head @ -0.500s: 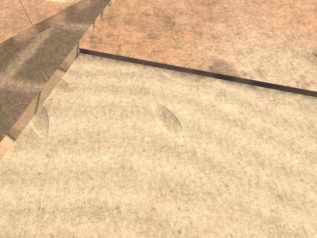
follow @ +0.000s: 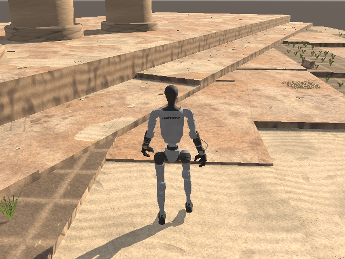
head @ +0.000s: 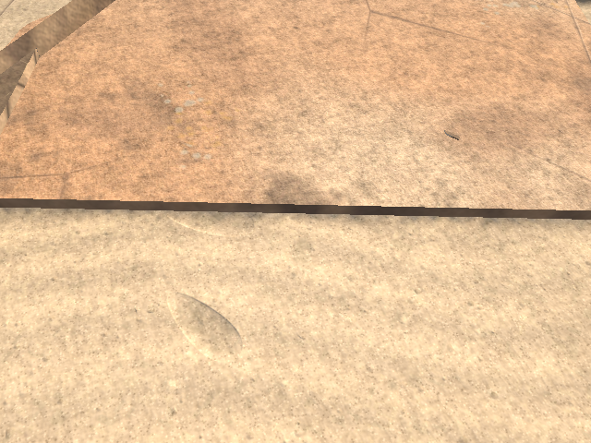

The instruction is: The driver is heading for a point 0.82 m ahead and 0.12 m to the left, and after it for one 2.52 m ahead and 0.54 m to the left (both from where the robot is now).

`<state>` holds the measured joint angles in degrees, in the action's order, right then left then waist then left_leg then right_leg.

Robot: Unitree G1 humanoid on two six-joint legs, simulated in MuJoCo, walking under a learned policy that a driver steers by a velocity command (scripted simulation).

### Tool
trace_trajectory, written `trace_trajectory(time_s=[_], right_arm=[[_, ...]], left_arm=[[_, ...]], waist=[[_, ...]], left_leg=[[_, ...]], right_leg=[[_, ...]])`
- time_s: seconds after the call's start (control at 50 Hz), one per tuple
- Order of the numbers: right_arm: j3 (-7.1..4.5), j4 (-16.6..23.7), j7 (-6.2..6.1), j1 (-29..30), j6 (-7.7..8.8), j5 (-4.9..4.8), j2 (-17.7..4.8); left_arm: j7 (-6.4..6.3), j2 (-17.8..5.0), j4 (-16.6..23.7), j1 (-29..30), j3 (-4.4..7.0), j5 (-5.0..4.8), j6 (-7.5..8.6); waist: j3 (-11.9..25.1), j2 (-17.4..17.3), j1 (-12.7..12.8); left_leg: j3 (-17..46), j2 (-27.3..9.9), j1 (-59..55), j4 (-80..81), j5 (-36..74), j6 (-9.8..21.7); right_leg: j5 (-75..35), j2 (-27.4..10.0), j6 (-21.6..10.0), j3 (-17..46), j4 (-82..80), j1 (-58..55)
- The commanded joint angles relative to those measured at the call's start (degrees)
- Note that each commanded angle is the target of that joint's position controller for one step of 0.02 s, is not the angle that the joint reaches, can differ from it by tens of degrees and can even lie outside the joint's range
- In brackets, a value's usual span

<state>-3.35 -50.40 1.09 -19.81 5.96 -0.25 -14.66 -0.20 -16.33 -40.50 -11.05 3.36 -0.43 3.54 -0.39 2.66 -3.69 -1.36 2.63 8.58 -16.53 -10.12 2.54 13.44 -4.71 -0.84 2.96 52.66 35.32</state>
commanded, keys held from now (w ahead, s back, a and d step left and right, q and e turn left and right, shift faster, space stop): w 0.30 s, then w+q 0.70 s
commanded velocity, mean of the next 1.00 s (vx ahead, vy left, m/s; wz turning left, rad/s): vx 0.50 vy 0.00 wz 0.24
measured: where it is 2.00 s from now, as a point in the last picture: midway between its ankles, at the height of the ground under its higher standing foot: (242, 323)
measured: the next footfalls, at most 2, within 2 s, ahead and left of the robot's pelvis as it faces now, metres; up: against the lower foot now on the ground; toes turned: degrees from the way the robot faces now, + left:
right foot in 0.24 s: +0.29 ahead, -0.15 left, +0.00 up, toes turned -2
left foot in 0.78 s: +0.57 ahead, +0.10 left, +0.00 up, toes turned +14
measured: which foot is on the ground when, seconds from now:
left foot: down 0.00-0.24, up 0.26-0.76, down 0.78-1.00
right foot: up 0.00-0.22, down 0.24-0.80, up 0.82-1.00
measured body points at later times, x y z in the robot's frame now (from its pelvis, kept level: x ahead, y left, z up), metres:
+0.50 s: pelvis +0.26 -0.07 +0.00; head +0.28 -0.08 +0.45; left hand +0.32 +0.21 -0.11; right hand +0.40 -0.34 -0.12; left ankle +0.35 +0.11 -0.67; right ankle +0.25 -0.15 -0.75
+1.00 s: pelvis +0.53 +0.03 +0.00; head +0.57 +0.05 +0.44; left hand +0.60 +0.33 -0.10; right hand +0.72 -0.21 -0.11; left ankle +0.53 +0.09 -0.75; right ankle +0.63 -0.14 -0.67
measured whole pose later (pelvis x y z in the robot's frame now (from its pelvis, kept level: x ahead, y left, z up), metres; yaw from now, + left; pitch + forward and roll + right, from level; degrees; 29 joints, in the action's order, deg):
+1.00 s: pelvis +0.53 +0.03 +0.00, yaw +20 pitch +2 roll +0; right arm -4.0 -41.6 1.2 -16.1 2.9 -0.5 -15.9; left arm -0.3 -17.1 -41.5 -8.8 3.3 0.6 6.1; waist -2.3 1.3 -1.4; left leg 2.9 6.5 14.3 -22.1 -9.3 5.9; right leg 17.5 -5.9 1.9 3.9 60.2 34.3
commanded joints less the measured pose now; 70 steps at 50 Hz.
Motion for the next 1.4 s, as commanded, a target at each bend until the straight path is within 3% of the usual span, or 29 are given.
trace_trajectory(time_s=[0.02, 0.16, 0.22, 0.24, 0.26, 0.28, 0.3, 0.36, 0.48, 0.58, 0.68, 0.76, 0.78, 0.8, 0.82, 0.84, 0.86, 0.88, 0.92, 0.98, 1.1, 1.18, 1.24, 1.26, 1.28, 1.3, 1.32, 1.36, 1.4], right_arm=[[-1.99, 3.6, -0.49, 2.8, 0.51, -0.62, -9.8], [-1.95, 0.6, -0.61, -2.7, -1.28, -1.47, -11.5], [-1.78, 0.7, -1.05, -1.4, -2.08, -1.51, -11.6], [-0.69, 2.1, -1.18, -0.6, -1.86, -0.41, -9.3], [1.44, 3.8, -0.96, -6.2, -0.63, 0.27, -2.8], [0.62, 2.9, -0.58, -5.1, 0.53, -0.72, -6.7], [-0.45, 4.3, -0.29, -0.5, 1.03, -2.06, -10.2], [-0.73, 4.1, -0.57, 2.9, -0.51, -1.08, -8.4], [-0.72, 5.1, -0.85, 5.7, -2.88, -1.03, -5.2], [0.03, 8.1, 0.65, 14.3, -2.37, -0.72, -3.4], [0.33, 13.0, 2.37, 21.3, -2.36, -0.92, -3.4], [-2.09, 13.0, 2.92, 11.5, -2.74, -1.13, -7.7], [-3.99, 10.8, 2.18, 2.3, -2.87, -1.2, -11.1], [-5.85, 9.6, 0.71, -5.2, -3.51, -0.99, -17.0], [-5.57, 11.2, 0.76, -2.4, -2.99, -1.21, -19.1], [-4.21, 11.3, 0.85, -3.6, -2.77, -0.77, -14.3], [-3.56, 11.2, 0.74, -1.7, -2.43, -0.67, -11.7], [-3.21, 11.7, 0.76, 2.1, -2.24, -0.8, -10.6], [-2.31, 13.6, 0.35, 7.1, -2.22, -0.03, -8.0], [-2.87, 13.8, -0.38, 7.1, -1.89, -0.24, -9.8], [-3.42, 12.3, -1.75, 2.3, -2.8, -1.07, -11.3], [-3.33, 11.2, -2.28, -0.1, -3.89, -1.04, -10.5], [-2.5, 12.5, -2.62, 2.2, -4.16, -0.56, -7.7], [-1.32, 14.1, -2.61, 0.7, -3.82, 0.62, -4.7], [-0.49, 12.7, -2.32, -10.3, -3.5, -0.31, -3.0], [-1.42, 11.3, -2.27, -11.0, -3.8, -0.91, -8.8], [-2.16, 12.0, -2.5, -3.9, -4.66, -1.14, -11.1], [-1.98, 13.4, -3.04, 2.4, -6.46, -0.12, -9.6], [-1.18, 13.1, -3.01, 1.0, -7.48, -0.05, -5.9]], left_arm=[[0.5, -0.8, 4.7, 3.6, -0.37, -0.01, 1.1], [2.06, -2.4, 8.2, 12.6, -0.1, -0.91, 1.7], [1.74, -6.6, 4.8, 0.5, 2.19, -0.21, 1.78], [1.1, -10.3, 2.8, -9.8, 3.49, 0.4, 1.55], [0.86, -16.3, 2.0, -14.5, 4.66, 0.99, 1.07], [1.1, -11.7, 1.3, -16.1, 3.54, 0.21, 0.88], [1.22, -9.2, 1.7, -11.7, 2.47, 0.02, 1.04], [1.71, -4.0, 2.3, -2.5, 0.95, 0.86, 1.65], [0.97, -5.7, -1.5, -3.5, 2.0, 1.53, 3.54], [-0.04, -7.3, -3.6, -5.5, 2.28, 0.92, 3.14], [-0.5, -8.6, -6.4, -9.6, 2.89, -0.08, 1.08], [-1.68, -11.3, -5.7, -7.5, 3.48, -0.17, -0.91], [-2.05, -11.1, -5.3, -6.9, 3.19, -0.33, -1.03], [-2.03, -7.7, -3.3, -8.6, 1.94, 0.89, -0.16], [-0.94, -2.1, -1.2, -11.1, -0.12, 1.2, 2.06], [0.21, -7.1, -0.2, -5.1, 0.99, -0.69, 4.16], [0.61, -7.6, 1.2, -1.3, 0.94, -2.0, 5.07], [0.26, -6.7, 1.1, -0.6, 0.81, -1.02, 5.34], [-0.11, -7.6, 0.7, -1.7, 1.69, 0.84, 4.11], [-0.29, -5.6, 1.3, -2.0, 1.36, 1.42, 2.46], [0.47, -3.3, 4.5, 10.7, 0.12, 0.68, 2.91], [1.35, -6.2, 5.2, 11.4, 1.16, 0.77, 3.79], [1.2, -7.8, 3.6, 3.5, 2.06, 2.35, 4.76], [0.91, -11.4, 3.6, -2.1, 2.62, 3.72, 4.95], [1.13, -12.9, 1.9, -5.8, 3.18, 3.28, 3.7], [1.46, -10.2, 1.9, -6.3, 2.76, 1.05, 2.78], [1.3, -7.1, 2.7, -3.6, 1.77, 0.84, 2.17], [1.36, -3.1, 2.8, 3.2, -0.24, 1.62, 1.25], [1.49, -3.5, 1.9, 6.6, -0.35, 2.19, 0.84]], waist=[[-0.3, -7.0, 0.9], [-2.4, -8.1, -0.8], [4.7, -7.1, 6.5], [12.4, -3.3, 10.9], [19.4, 11.7, 9.0], [21.9, 10.7, 10.4], [12.4, 7.1, 9.5], [2.6, 2.3, 4.4], [-0.8, 0.4, 3.2], [-3.4, -0.5, 6.4], [-5.3, -0.6, 8.4], [3.2, 3.1, 1.4], [8.0, 1.5, -3.5], [14.2, -7.8, -4.9], [21.1, -16.9, 0.2], [20.8, -10.3, -3.7], [13.2, -7.9, -3.0], [7.6, -2.5, 0.1], [3.9, -4.0, 3.8], [2.6, -4.5, 5.1], [0.8, -7.2, 0.1], [1.5, -9.1, 0.4], [6.4, -9.3, 4.9], [14.7, -1.6, 6.0], [23.3, 14.6, 3.4], [23.2, 9.5, 4.5], [15.6, 4.5, 6.3], [7.5, 1.0, 4.3], [4.8, 4.5, 1.5]], left_leg=[[9.5, -14.1, -1.4, 8.4, 13.0, 9.6], [8.4, -17.0, -7.3, 4.6, 14.1, 7.3], [4.3, -13.9, -6.2, -10.3, 31.5, 4.3], [1.8, -11.1, 3.4, -25.3, 23.3, 2.1], [-0.7, -1.9, 26.4, -47.3, -8.3, -1.9], [6.6, -2.3, 33.8, -55.7, -22.6, -1.6], [6.5, -5.5, 38.0, -57.7, -18.8, -0.9], [5.7, -10.9, 30.7, -49.8, -7.9, -1.3], [8.9, -9.7, 32.1, -40.2, 5.8, -3.0], [4.5, -8.3, 30.3, -25.3, 17.4, -2.1], [0.9, -7.1, 34.4, -19.2, 9.6, 0.3], [-5.6, 0.2, 16.6, -18.1, -0.3, 4.8], [-3.9, 1.4, 1.7, -14.3, 3.5, 7.2], [15.4, -10.4, -17.9, -13.8, 4.2, 12.7], [47.2, -22.4, -31.7, -4.9, -1.1, 23.1], [44.5, -21.2, -31.8, -2.0, -3.1, 20.5], [35.2, -19.0, -24.8, -1.9, -0.4, 18.0], [28.9, -16.2, -15.3, -1.2, 4.5, 15.9], [23.3, -13.3, -3.6, 1.4, 12.8, 14.9], [19.3, -11.6, 3.8, 3.7, 18.2, 15.4], [15.6, -7.1, 7.6, 2.2, 9.1, 10.4], [20.5, -9.2, 0.2, -6.0, 13.6, 7.9], [19.5, -5.4, -0.8, -18.7, 21.6, 3.3], [16.5, -1.6, 7.2, -33.2, 7.1, 0.4], [12.1, 5.4, 22.3, -50.8, -30.6, -3.5], [14.0, 2.0, 26.7, -57.4, -29.5, -4.4], [12.7, 0.3, 29.2, -59.5, -25.4, -5.3], [10.6, -3.5, 26.0, -52.8, -20.5, -6.1], [7.1, -4.8, 16.4, -41.0, -18.2, -6.3]], right_leg=[[-8.9, -1.0, 0.5, -0.9, -9.6, 1.3], [-10.0, 1.9, -1.5, -2.8, -21.6, -3.1], [-9.3, 5.1, -5.0, -5.4, -26.3, -22.6], [-11.0, -2.6, -8.4, 2.6, -24.2, -38.8], [-5.3, -16.9, -17.3, 27.8, -27.9, -58.2], [2.2, -18.5, -19.1, 38.5, -33.9, -58.2], [2.6, -16.3, -16.4, 30.4, -35.0, -50.9], [-6.7, -9.8, -12.3, 13.3, -40.5, -31.1], [-16.6, -9.0, -11.7, 0.4, -45.9, -27.2], [-17.3, -8.2, -9.1, -7.5, -46.9, -29.8], [-24.4, -11.5, -7.9, -10.2, -41.9, -41.2], [-57.8, -10.6, -4.7, -14.0, -22.1, -42.1], [-53.8, -8.3, -2.6, -15.3, -9.4, -34.9], [-28.5, -3.9, 0.3, -15.7, 10.3, -16.2], [19.2, 8.3, 2.9, -5.2, 27.7, 3.5], [17.7, 4.8, 1.4, 3.8, 29.5, 9.8], [13.4, 2.4, 0.1, 2.8, 26.4, 11.5], [9.6, 0.0, 0.0, 2.2, 20.1, 9.3], [6.2, -2.1, 1.0, 2.0, 13.7, 2.1], [2.6, -1.6, 3.7, 0.4, 6.5, -0.5], [-17.9, 3.5, 5.1, -0.9, -17.8, -6.5], [-15.8, 5.1, 2.9, 0.6, -24.4, -8.4], [-24.3, 3.2, -1.5, -0.2, -29.2, -21.2], [-44.0, -7.6, -6.0, 8.8, -24.5, -37.0], [-50.4, -20.9, -17.8, 27.9, -24.0, -53.2], [-33.5, -20.9, -17.8, 33.4, -27.3, -50.8], [-26.1, -17.4, -15.1, 26.4, -28.9, -44.5], [-23.6, -12.1, -12.3, 16.8, -31.7, -30.4], [-25.4, -7.3, -10.6, 9.2, -34.6, -20.3]])
Keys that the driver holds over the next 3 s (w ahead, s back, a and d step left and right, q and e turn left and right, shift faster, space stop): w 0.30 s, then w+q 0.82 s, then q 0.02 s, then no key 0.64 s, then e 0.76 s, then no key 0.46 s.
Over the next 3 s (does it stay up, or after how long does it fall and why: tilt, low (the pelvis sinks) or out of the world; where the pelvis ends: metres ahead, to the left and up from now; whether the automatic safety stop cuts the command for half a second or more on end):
stays up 0.78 0.07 -0.01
